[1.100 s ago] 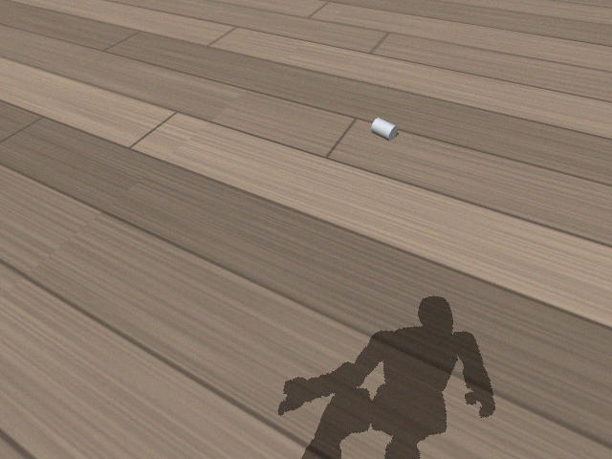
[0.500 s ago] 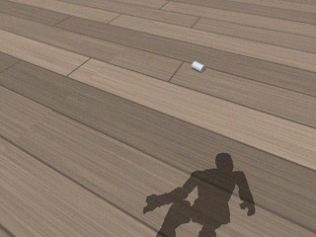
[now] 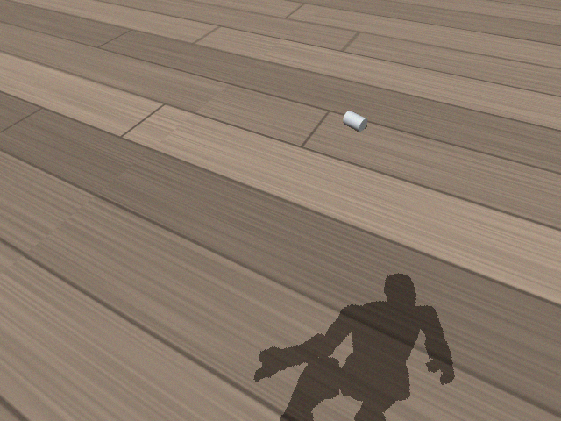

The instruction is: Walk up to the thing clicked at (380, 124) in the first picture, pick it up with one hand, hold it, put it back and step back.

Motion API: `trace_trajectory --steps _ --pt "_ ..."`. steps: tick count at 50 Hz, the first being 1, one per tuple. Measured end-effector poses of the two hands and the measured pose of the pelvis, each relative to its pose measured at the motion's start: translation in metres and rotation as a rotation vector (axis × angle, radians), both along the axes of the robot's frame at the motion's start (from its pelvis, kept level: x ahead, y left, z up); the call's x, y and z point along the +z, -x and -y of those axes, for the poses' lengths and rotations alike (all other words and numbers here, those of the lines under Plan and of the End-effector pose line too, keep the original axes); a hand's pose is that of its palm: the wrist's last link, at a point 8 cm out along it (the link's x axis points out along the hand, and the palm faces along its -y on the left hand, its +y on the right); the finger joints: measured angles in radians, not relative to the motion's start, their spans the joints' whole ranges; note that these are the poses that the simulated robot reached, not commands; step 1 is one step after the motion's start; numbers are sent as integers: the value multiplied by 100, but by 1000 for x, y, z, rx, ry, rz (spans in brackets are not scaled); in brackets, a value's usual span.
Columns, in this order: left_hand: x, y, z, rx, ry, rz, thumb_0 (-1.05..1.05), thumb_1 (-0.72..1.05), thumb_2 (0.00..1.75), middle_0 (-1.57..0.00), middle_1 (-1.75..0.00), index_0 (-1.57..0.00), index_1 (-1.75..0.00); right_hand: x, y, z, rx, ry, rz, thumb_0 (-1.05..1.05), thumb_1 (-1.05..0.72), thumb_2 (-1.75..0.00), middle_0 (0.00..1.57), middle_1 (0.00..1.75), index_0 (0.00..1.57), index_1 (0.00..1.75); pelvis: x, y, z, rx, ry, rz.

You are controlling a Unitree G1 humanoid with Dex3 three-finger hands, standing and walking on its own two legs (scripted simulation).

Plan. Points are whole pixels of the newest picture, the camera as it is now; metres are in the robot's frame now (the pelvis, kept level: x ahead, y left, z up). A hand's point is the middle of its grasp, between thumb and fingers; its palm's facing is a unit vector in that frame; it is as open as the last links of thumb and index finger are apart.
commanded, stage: stand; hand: left
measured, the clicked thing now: (355, 120) +1.81 -0.37 -0.74
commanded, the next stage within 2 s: walk up in 0.02 s
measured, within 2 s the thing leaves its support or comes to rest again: neither
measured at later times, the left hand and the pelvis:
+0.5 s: hand (205, 350) +0.26 +0.16 -0.13, palm faces -0.24 -0.87 -0.43, open 7.4 cm; pelvis +0.11 -0.09 -0.02, yaw -18 degrees
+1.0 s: hand (251, 213) +0.59 +0.11 -0.15, palm faces -0.50 -0.77 -0.39, open 7.4 cm; pelvis +0.39 -0.10 -0.01, yaw -29 degrees
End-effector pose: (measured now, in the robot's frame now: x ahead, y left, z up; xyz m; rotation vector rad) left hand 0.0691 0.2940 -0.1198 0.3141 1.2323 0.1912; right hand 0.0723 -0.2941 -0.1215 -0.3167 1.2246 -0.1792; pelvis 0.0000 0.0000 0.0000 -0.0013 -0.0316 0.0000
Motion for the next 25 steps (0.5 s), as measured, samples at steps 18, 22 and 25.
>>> trace_trajectory --steps 18,22,25 --pt "25 -157 45 -290 -88 130 1 91 90 -21 -30 -20 -30 -17 25 121 -242 53 110 1 -90 -90 21 30 20 30 -31 -65 65 -241 -26 11" --pt "26 -182 72 -284 -95 190 1 91 90 -21 -30 -20 -30 -24 0 140 -259 35 94 1 -91 -90 20 30 20 30 -33 -87 83 -283 2 22" --pt "31 -190 89 -293 -82 142 1 91 90 -21 -30 -20 -30 -12 -31 141 -259 2 144 1 -91 -90 20 30 20 30 -20 -109 91 -312 10 25"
